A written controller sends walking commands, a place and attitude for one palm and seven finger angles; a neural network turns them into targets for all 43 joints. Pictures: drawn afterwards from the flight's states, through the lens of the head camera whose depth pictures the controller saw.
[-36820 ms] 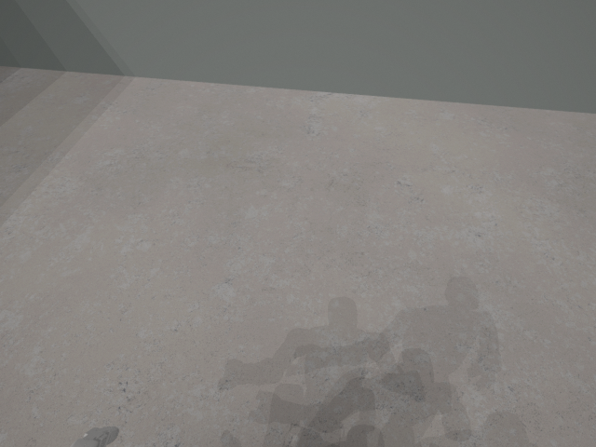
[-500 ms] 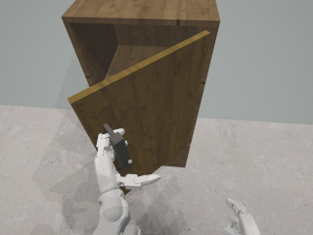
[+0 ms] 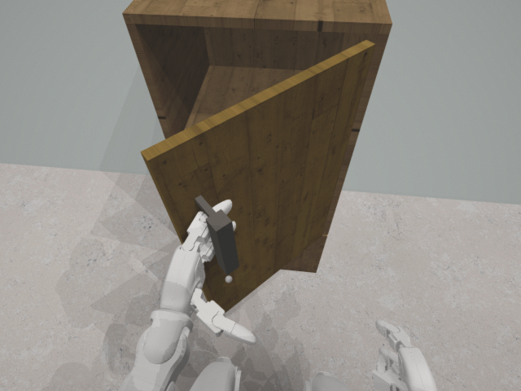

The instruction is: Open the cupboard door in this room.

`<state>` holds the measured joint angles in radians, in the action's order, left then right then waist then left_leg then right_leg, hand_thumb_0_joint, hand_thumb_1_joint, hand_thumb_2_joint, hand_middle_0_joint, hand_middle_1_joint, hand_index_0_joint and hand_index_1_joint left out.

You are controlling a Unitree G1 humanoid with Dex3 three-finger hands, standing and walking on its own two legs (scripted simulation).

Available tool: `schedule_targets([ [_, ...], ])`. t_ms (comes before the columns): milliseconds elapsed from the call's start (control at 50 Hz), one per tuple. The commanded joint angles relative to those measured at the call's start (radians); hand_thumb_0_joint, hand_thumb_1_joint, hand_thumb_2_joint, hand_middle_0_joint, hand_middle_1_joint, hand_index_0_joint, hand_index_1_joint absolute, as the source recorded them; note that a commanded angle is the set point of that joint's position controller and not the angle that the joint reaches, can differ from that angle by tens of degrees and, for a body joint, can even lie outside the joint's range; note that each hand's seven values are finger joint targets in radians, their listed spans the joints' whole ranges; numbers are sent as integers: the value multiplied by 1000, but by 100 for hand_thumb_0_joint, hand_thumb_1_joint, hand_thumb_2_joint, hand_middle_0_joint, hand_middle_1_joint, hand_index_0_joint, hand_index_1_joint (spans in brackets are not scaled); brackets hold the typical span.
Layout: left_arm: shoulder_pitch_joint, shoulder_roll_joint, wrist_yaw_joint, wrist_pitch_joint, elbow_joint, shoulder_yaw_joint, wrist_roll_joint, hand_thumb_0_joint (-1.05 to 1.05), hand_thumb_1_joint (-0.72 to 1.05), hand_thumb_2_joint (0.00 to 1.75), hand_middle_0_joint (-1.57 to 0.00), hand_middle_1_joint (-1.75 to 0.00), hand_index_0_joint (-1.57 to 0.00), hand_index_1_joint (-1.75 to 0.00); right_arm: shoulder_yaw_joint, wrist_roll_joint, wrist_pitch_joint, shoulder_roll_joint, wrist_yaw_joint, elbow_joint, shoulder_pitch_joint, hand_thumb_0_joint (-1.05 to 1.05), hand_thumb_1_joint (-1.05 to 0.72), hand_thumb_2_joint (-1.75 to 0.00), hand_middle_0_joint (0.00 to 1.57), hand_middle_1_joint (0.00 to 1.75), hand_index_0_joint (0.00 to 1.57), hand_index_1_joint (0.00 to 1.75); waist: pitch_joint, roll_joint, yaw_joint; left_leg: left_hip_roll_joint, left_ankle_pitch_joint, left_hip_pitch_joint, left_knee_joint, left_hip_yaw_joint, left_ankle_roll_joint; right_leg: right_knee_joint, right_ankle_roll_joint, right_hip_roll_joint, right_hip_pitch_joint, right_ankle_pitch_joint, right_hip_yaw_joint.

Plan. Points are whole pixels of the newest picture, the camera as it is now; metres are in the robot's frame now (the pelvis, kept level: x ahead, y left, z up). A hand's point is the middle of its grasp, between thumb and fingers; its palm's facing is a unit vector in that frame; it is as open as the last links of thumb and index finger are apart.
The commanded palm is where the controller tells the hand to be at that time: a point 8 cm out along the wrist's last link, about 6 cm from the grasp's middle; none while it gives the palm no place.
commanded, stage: slide the hand sideways off the handle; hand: left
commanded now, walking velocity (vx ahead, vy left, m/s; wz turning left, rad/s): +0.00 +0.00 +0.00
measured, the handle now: (216, 235) +0.33 +0.09 +0.05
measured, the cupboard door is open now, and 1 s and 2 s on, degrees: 46 47 47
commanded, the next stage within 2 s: draw the hand back to the body in 1.02 s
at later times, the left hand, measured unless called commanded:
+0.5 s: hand (210, 303) +0.23 +0.09 +0.05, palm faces -0.11 -0.99 +0.00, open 16.3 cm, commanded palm +0.21 +0.15 +0.05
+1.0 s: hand (168, 330) +0.20 +0.13 +0.05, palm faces -0.07 -1.00 -0.04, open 16.3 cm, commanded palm +0.17 +0.19 +0.05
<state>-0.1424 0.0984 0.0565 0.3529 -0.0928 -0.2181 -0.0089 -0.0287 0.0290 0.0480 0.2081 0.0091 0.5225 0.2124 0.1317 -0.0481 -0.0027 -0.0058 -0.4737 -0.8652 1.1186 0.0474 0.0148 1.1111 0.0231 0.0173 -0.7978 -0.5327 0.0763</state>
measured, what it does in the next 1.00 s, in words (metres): stands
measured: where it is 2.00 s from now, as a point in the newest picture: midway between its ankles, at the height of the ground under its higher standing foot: outside the picture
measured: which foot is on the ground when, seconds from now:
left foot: down 0.00-1.00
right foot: down 0.00-1.00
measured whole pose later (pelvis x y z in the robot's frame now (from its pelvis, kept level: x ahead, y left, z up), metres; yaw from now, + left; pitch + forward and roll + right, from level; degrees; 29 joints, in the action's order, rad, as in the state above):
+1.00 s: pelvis +0.01 -0.01 -0.02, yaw -1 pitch +15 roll -2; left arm -0.59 0.19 -0.18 0.37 0.24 0.01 -0.19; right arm 0.00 -0.01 0.07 0.22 0.04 0.42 0.24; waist 0.16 -0.04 -0.01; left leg -0.03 -0.54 -0.95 1.24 0.06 0.03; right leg 1.21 0.03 -0.01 -0.88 -0.59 0.08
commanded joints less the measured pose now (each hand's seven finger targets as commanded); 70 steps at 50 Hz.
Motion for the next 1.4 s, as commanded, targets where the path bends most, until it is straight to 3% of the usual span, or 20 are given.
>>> schedule_targets([
  [0,121,-123,-97,26,259,-55,-105,0,-50,30,-15,-30,-15,-30,40,-31,74,105,13,-202,-65,0,-90,-90,20,30,20,30,193,98,43,16,69,188,-172,9,-33,-211,8,-22,63,138,-21],
  [60,25,-91,-12,20,296,-22,-57,0,-50,30,-15,-30,-15,-30,47,-21,77,107,-1,-225,-57,0,-90,-90,20,30,20,30,217,79,15,16,98,183,-171,10,-29,-176,14,-21,65,151,-13],
  [100,-11,-91,23,23,339,-40,-14,0,-50,30,-15,-30,-15,-30,49,-15,69,101,-13,-242,-42,0,-90,-90,20,30,20,30,223,72,20,14,112,186,-162,3,-28,-162,14,-19,50,166,-13],
  [120,-28,-72,32,24,335,-30,2,0,-50,30,-15,-30,-15,-30,51,-13,64,104,-16,-245,-39,0,-90,-90,20,30,20,30,206,94,22,12,96,172,-160,3,-28,-163,14,-20,41,151,-16],
  [200,-74,-55,39,30,391,-28,31,0,-50,30,-15,-30,-15,-30,50,-8,51,100,-19,-267,-37,0,-90,-90,20,30,20,30,203,65,15,12,100,161,-153,-1,-27,-146,18,-22,39,156,-21],
  [280,-148,-35,27,22,428,-6,13,0,-50,30,-15,-30,-15,-30,46,-12,42,101,-13,-282,-38,0,-90,-90,20,30,20,30,195,62,10,11,90,153,-154,-2,-26,-149,17,-28,44,149,-20],
  [400,-208,-14,-9,46,497,16,-24,0,-50,30,-15,-30,-15,-30,48,-13,56,102,-4,-275,-23,0,-90,-90,20,30,20,30,218,54,25,13,129,149,-124,0,-27,-132,13,-32,44,200,-19],
  [440,-243,3,-28,52,503,37,-39,0,-50,30,-15,-30,-15,-30,49,-15,60,105,-1,-276,-21,0,-90,-90,20,30,20,30,213,68,24,13,132,140,-116,-1,-27,-129,11,-35,43,209,-19],
  [480,-278,20,-43,53,518,57,-48,0,-50,30,-15,-30,-15,-30,50,-15,63,105,-2,-279,-19,0,-90,-90,20,30,20,30,225,39,16,16,151,133,-106,-5,-27,-119,12,-33,53,229,-24],
  [560,-343,50,-76,53,523,101,-71,0,-50,30,-15,-30,-15,-30,55,-19,61,106,4,-283,-13,0,-90,-90,20,30,20,30,218,72,11,18,175,112,-93,-7,-28,-115,11,-37,69,264,-26],
  [680,-401,74,-124,65,563,144,-109,0,-50,30,-15,-30,-15,-30,62,-24,66,106,11,-286,-14,0,-90,-90,20,30,20,30,230,45,8,21,187,104,-68,-15,-28,-102,7,-38,66,287,-31],
  [760,-462,117,-158,66,542,215,-143,0,-50,30,-15,-30,-15,-30,69,-27,63,105,21,-282,-21,0,-90,-90,20,30,20,30,218,83,-1,22,178,58,-49,-21,-29,-113,4,-39,91,292,-50],
  [980,-457,160,-274,81,554,278,-222,0,-50,30,-15,-30,-15,-30,72,-40,84,115,47,-273,-33,0,-90,-90,20,30,20,30,198,36,9,22,129,20,-13,-24,-29,-133,-5,-33,55,206,-85],
  [1100,-399,162,-271,65,549,274,-229,0,-50,30,-15,-30,-15,-30,69,-40,104,119,53,-271,-34,0,-90,-90,20,30,20,30,179,48,12,22,77,3,-11,-19,-31,-147,-4,-32,18,93,-87],
  [1160,-436,241,-248,45,631,349,-232,0,-50,30,-15,-30,-15,-30,70,-48,100,117,59,-283,-34,0,-90,-90,20,30,20,30,232,2,-24,22,111,65,-57,-21,-33,-161,7,-41,87,115,-82],
  [1180,-446,228,-243,35,659,341,-233,0,-50,30,-15,-30,-15,-30,66,-52,100,112,59,-287,-33,0,-90,-90,20,30,20,30,240,-9,-25,23,124,97,-78,-22,-33,-164,6,-42,99,139,-68],
  [1300,-449,210,-245,-29,614,342,-250,0,-50,30,-15,-30,-15,-30,54,-63,94,115,68,-277,-35,0,-90,-90,20,30,20,30,107,44,4,20,74,123,-147,-15,-32,-254,-8,-46,109,76,-55],
  [1320,-452,214,-250,-33,623,347,-253,0,-50,30,-15,-30,-15,-30,53,-65,97,118,69,-278,-32,0,-90,-90,20,30,20,30,102,24,2,19,69,140,-161,-14,-32,-259,-6,-46,108,68,-46],
  [1360,-445,227,-259,-45,603,365,-262,0,-50,30,-15,-30,-15,-30,50,-63,102,122,74,-272,-31,0,-90,-90,20,30,20,30,86,60,6,16,65,145,-175,-8,-33,-282,-6,-48,126,56,-49],
  [1380,-444,223,-268,-46,613,363,-267,0,-50,30,-15,-30,-15,-30,48,-65,107,124,75,-275,-31,0,-90,-90,20,30,20,30,84,46,6,16,62,162,-185,-9,-33,-289,-8,-47,124,55,-46],
])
